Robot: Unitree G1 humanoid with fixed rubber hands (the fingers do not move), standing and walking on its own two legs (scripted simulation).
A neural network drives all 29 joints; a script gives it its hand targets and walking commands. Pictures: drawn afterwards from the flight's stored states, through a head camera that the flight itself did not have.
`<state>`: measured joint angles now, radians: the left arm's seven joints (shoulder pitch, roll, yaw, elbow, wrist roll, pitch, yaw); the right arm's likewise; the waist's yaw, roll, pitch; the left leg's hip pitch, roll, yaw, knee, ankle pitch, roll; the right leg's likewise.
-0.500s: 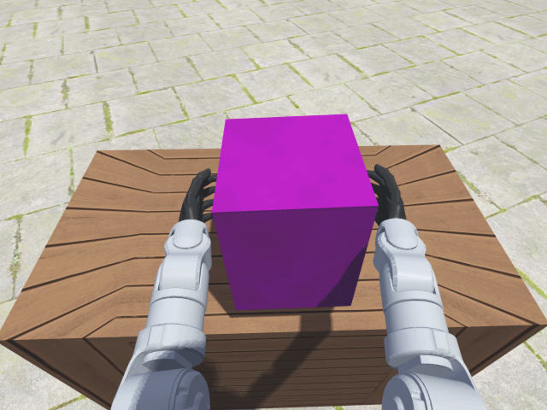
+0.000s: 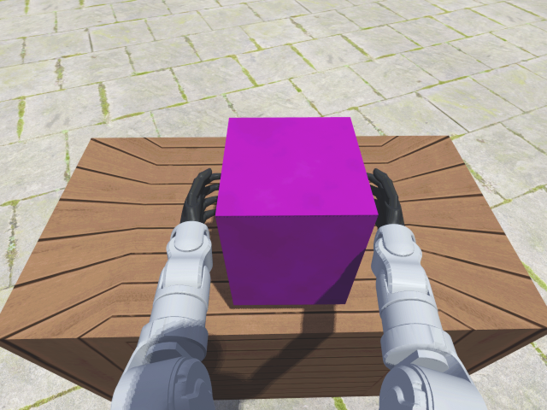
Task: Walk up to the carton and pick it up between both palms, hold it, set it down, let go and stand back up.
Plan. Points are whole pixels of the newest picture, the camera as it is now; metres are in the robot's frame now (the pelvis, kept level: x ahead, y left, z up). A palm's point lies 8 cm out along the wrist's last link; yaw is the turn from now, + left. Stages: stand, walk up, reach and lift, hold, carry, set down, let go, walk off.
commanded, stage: set down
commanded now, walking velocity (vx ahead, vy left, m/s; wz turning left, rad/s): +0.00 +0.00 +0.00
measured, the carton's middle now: (289, 214) +0.44 +0.00 +0.02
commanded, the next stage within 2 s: none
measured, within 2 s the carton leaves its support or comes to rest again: rests again in 1.16 s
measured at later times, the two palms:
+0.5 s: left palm (199, 221) +0.41 +0.15 +0.04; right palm (377, 226) +0.41 -0.14 +0.04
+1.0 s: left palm (195, 234) +0.40 +0.15 +0.02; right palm (374, 234) +0.40 -0.14 +0.03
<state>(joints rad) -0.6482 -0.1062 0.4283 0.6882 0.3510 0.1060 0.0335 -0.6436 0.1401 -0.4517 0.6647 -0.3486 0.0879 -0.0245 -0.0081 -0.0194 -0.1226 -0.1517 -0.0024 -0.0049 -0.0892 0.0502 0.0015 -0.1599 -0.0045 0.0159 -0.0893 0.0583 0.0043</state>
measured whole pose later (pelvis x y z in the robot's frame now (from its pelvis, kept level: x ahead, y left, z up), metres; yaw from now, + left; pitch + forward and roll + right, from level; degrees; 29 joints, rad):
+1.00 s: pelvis +0.00 +0.00 +0.00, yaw +0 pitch +19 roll +0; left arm -0.70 -0.10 0.57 0.83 0.44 -0.08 0.01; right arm -0.70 0.16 -0.57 0.80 -0.45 -0.08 -0.03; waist 0.01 -0.01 -0.17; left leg -0.32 0.00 0.00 -0.09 0.08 0.00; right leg -0.33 0.00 0.01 -0.09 0.08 0.00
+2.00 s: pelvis +0.00 +0.00 -0.01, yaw +0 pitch +25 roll +0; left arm -0.79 -0.02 0.48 1.05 0.32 -0.24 0.07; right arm -0.79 0.05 -0.49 1.04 -0.32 -0.24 -0.09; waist 0.01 -0.02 -0.23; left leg -0.44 0.01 0.01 -0.09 0.09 0.00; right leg -0.45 0.00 0.00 -0.08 0.10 0.00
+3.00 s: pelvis -0.04 -0.01 -0.01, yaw +0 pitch +20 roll +0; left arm -0.96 0.24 0.07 1.22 -0.19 -0.11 0.04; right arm -0.92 -0.14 -0.08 1.17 0.15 -0.09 -0.14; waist 0.01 -0.03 -0.19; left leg -0.54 0.01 -0.02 0.23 -0.03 -0.02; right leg -0.56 0.01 0.01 0.25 -0.04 -0.01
